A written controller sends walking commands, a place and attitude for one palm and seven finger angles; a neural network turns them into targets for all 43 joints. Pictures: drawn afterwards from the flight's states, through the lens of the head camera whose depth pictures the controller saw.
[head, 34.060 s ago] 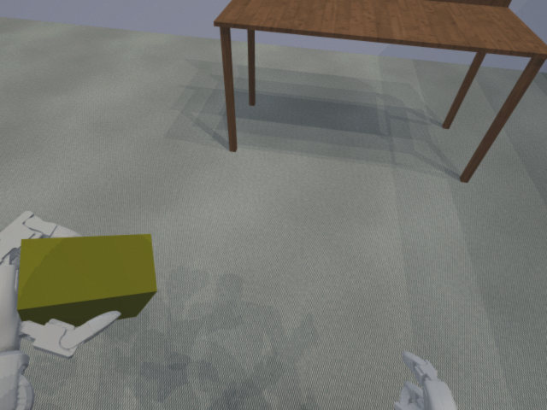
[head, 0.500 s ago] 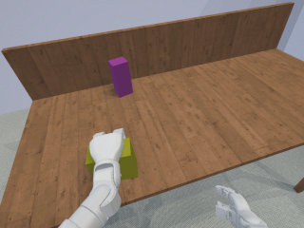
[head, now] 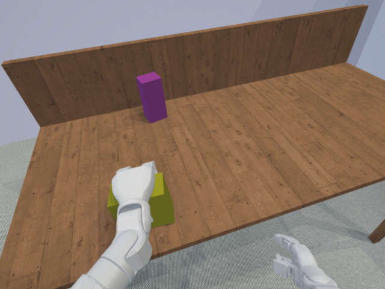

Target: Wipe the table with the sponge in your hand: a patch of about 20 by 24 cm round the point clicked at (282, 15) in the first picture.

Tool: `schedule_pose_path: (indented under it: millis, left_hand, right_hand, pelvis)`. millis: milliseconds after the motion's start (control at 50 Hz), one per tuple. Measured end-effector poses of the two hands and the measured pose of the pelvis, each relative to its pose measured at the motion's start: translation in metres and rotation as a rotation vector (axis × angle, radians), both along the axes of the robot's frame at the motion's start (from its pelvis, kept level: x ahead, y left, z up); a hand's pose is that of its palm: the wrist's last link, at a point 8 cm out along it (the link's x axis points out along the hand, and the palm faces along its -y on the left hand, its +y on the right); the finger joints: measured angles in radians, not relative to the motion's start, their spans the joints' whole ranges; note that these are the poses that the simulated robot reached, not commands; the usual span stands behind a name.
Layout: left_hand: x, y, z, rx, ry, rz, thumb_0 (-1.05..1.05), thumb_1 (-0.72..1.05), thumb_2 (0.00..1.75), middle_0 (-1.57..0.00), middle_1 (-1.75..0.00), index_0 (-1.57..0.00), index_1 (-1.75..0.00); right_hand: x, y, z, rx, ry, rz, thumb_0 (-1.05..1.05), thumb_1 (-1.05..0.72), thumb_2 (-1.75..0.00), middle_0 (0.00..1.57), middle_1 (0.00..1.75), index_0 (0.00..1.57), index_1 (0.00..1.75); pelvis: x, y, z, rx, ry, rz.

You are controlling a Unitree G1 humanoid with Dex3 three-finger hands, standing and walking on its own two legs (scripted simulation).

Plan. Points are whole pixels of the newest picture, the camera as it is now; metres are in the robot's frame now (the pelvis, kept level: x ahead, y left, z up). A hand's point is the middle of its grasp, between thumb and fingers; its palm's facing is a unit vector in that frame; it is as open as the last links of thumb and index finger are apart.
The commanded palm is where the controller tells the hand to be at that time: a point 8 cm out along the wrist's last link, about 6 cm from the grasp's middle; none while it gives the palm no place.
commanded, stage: slide back across to the middle lane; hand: left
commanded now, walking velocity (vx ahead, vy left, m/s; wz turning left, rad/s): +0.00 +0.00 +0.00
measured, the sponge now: (145, 208) +0.30 +0.16 +0.00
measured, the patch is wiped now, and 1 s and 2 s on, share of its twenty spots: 1.00 1.00 1.00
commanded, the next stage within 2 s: wipe forward along the middle lane in 0.48 s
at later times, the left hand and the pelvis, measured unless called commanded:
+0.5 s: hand (120, 204) +0.27 +0.20 +0.06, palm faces +0.07 -0.21 -0.98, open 10.5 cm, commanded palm +0.22 +0.21 +0.11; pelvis +0.01 +0.00 +0.01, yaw -1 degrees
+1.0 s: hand (111, 196) +0.30 +0.23 +0.04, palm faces -0.02 -0.09 -1.00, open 10.5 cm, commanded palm +0.27 +0.23 +0.09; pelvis +0.00 +0.00 +0.00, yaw +0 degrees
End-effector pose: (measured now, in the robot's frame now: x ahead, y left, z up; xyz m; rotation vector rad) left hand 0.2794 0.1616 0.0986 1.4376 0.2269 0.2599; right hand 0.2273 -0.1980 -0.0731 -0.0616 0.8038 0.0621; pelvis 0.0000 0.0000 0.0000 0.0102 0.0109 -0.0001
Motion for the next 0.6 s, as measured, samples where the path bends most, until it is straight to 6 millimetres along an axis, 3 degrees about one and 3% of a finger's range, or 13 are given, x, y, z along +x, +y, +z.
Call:
schedule_pose_path:
  millis: [360, 600]
  left_hand:
    - [-0.020, 0.029, 0.009, -0.089, -0.022, 0.022, -0.01, -0.50, 1.03, -0.64, -1.34, -0.67, -1.32]
    - [-0.040, 0.051, 0.010, -0.095, -0.023, 0.046, -0.01, -0.50, 1.03, -0.64, -1.34, -0.67, -1.32]
  right_hand:
    - [0.006, -0.013, 0.011, -0.050, -0.042, -0.022, 0.01, -0.91, -0.90, 0.20, 0.30, 0.20, 0.30]
    - [0.011, -0.009, 0.014, -0.060, -0.064, -0.017, 0.01, -0.91, -0.90, 0.20, 0.30, 0.20, 0.30]
  pelvis:
    - [0.007, -0.002, 0.005, -0.005, -0.034, -0.019]
    - [0.009, 0.001, 0.006, -0.008, -0.038, -0.022]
